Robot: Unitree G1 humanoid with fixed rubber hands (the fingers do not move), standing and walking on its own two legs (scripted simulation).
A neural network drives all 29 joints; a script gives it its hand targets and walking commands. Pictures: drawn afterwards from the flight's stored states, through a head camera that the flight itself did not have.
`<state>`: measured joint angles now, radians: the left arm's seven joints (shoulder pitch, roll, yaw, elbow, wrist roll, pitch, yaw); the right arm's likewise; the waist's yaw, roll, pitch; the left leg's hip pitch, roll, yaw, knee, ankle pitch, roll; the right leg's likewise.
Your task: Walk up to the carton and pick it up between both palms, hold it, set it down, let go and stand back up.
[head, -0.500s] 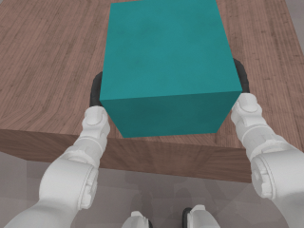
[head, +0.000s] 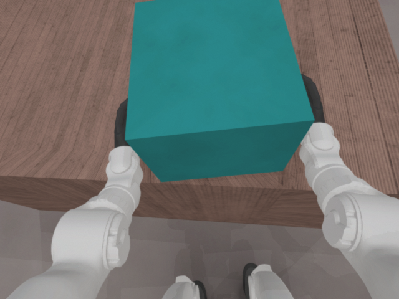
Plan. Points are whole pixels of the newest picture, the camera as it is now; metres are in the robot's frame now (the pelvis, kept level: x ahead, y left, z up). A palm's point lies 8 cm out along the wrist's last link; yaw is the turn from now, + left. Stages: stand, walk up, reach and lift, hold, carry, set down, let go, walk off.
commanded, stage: reach and lift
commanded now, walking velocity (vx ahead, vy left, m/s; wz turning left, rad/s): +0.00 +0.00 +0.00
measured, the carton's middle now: (212, 91) +0.54 -0.02 +0.00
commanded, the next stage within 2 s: none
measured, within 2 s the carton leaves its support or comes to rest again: neither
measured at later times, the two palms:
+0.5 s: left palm (129, 143) +0.45 +0.16 -0.01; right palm (310, 118) +0.46 -0.21 -0.01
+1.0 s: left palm (130, 146) +0.44 +0.16 -0.02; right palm (309, 121) +0.45 -0.21 -0.01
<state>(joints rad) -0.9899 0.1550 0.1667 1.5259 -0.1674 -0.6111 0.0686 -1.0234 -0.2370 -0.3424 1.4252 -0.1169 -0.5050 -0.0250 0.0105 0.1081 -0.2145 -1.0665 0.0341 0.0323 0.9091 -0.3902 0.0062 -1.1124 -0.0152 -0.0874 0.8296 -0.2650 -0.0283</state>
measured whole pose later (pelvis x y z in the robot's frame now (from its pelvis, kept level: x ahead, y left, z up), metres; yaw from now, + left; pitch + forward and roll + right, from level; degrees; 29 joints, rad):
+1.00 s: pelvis +0.01 +0.00 +0.02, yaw -1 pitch +39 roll -1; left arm -0.90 0.10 0.27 1.42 -0.07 -0.85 0.07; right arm -1.02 -0.28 -0.37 1.61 -0.19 -0.96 -0.05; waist 0.02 0.06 -0.22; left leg -1.09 0.04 0.05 0.69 -0.28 0.01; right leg -1.13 0.00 -0.07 0.58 -0.13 -0.02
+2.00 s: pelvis -0.01 +0.00 +0.02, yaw +0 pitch +33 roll -1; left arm -0.59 0.04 0.04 1.24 -0.21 -0.63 0.12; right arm -0.76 -0.25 -0.15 1.44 -0.01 -0.69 -0.02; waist 0.04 0.06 -0.31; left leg -1.03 0.04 0.03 0.73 -0.28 0.00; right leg -1.05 0.00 -0.09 0.62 -0.14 -0.03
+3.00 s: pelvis +0.02 -0.02 +0.07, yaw +3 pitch +5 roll +0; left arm -0.54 0.12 0.20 0.57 -0.04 0.27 0.07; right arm -0.57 -0.16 -0.03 0.54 0.16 0.28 -0.20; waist -0.05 0.03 -0.13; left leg -0.25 0.01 -0.01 0.37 -0.20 -0.01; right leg -0.31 -0.01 -0.12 0.36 -0.14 -0.03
